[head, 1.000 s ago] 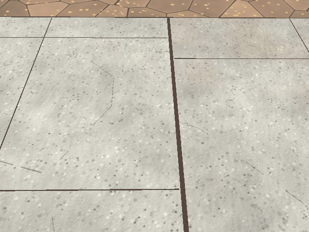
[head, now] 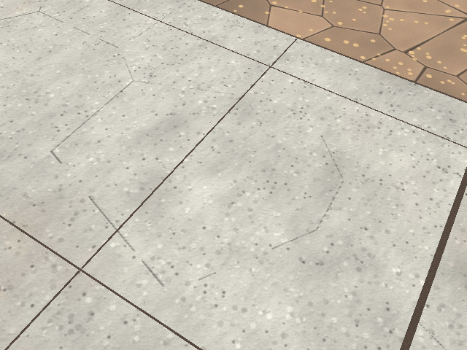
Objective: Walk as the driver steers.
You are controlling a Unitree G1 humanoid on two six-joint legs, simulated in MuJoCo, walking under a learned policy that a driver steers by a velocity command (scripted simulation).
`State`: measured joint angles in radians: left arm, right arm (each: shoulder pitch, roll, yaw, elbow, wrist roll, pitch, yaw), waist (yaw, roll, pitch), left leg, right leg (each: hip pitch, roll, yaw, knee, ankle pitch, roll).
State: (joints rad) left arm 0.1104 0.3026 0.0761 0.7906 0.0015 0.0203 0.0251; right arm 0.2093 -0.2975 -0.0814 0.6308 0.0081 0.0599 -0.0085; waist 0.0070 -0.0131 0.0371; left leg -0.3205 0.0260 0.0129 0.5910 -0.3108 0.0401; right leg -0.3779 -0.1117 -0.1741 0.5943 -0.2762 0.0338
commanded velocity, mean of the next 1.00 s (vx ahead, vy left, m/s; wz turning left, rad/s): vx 0.00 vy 0.00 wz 0.48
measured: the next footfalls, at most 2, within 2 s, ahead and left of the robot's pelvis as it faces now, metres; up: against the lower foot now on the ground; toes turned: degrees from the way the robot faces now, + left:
right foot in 0.44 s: +0.09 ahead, -0.11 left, +0.00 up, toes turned +20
left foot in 0.84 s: -0.01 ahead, +0.14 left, +0.00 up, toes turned +26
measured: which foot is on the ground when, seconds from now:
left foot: down 0.00-0.44, up 0.46-0.82, down 0.84-1.00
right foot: up 0.00-0.42, down 0.44-0.84, up 0.86-1.00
